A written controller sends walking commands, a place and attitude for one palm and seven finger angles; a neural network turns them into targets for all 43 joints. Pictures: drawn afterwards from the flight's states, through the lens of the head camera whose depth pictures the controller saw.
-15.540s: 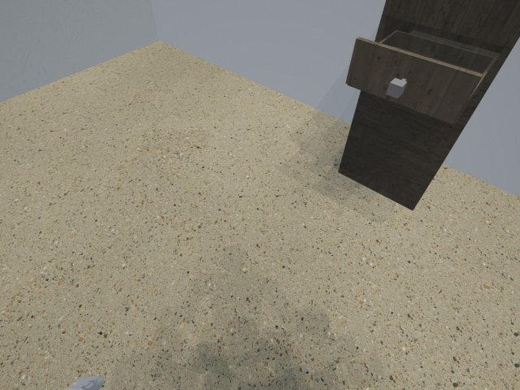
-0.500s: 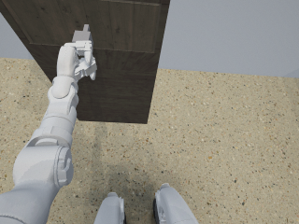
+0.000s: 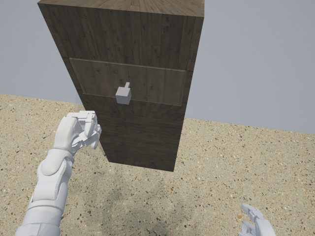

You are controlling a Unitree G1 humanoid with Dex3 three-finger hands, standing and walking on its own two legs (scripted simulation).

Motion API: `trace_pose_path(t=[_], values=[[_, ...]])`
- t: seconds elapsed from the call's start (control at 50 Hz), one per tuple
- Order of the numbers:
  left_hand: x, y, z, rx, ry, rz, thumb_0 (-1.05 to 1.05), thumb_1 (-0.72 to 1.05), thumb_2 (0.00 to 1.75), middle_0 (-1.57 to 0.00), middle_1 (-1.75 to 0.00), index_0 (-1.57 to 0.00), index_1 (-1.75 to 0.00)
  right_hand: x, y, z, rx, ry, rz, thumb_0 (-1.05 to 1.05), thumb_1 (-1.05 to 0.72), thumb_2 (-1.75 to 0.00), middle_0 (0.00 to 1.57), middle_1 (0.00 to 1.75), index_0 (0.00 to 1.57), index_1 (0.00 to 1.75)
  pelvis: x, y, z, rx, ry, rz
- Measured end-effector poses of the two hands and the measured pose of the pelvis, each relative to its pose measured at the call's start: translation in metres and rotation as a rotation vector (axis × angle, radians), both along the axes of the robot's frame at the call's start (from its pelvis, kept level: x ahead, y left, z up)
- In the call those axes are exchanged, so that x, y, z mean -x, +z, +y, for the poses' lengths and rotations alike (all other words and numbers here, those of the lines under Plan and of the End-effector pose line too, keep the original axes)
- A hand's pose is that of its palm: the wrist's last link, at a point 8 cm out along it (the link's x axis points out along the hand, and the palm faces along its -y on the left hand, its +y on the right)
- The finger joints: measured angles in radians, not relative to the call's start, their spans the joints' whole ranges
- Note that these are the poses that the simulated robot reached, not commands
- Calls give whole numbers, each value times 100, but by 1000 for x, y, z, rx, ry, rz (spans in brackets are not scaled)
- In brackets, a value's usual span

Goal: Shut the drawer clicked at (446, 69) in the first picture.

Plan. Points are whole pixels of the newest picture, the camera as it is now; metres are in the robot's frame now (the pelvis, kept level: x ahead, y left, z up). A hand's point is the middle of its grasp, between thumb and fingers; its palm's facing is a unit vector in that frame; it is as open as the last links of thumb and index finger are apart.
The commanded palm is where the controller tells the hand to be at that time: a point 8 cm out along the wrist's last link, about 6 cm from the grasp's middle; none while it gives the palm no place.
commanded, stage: draw the hand back to the body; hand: left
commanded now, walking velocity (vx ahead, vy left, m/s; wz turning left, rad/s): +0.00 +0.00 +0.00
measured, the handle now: (125, 91) +0.57 +0.12 +0.01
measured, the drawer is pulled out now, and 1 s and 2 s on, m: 0.00 0.00 0.00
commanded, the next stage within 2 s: step back with the hand held close in 0.88 s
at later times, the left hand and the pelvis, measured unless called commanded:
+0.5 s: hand (32, 161) +0.23 +0.22 +0.17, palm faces +0.29 -0.91 -0.31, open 3.3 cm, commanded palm +0.18 +0.27 +0.18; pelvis +0.01 +0.01 +0.04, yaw +0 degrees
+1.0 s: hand out of the picture +0.17 +0.24 +0.20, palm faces +0.41 -0.84 -0.37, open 3.3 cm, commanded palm +0.12 +0.28 +0.21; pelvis -0.01 +0.00 +0.04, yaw -1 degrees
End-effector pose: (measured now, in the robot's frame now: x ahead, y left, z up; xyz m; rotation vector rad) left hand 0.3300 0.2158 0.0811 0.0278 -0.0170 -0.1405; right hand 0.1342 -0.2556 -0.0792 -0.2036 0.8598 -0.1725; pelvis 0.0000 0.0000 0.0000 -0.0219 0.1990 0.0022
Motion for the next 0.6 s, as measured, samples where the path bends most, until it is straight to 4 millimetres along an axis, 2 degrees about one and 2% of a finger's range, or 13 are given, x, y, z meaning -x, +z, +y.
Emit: trace_pose_path(t=[0.12, 0.24, 0.4, 0.6], values=[[36, 25, 8, -135, 135, 3, 2, 90, 90, -140, -160, -140, -160, -37, 24, 17, 0, 29, -121, 1, -91, -90, 20, 30, 20, 30, 0, 12, 3, -9, -7, -74], [70, 47, 24, -199, 284, 8, 2, 90, 90, -140, -160, -140, -160, -55, 37, 42, -22, 74, -153, 1, -91, -90, 20, 30, 20, 30, -2, 25, 5, -13, -3, -144], [109, 79, 44, -254, 388, -37, 2, 90, 90, -140, -160, -140, -160, -55, 40, 62, -49, 126, -158, 1, -90, -90, 20, 30, 20, 30, -6, 35, 9, -13, -1, -211], [157, 117, 60, -345, 463, -127, 2, 90, 90, -140, -160, -141, -160, -43, 39, 55, -43, 128, -157, 1, -90, -90, 20, 30, 20, 30, -5, 39, 9, -12, -6, -247]])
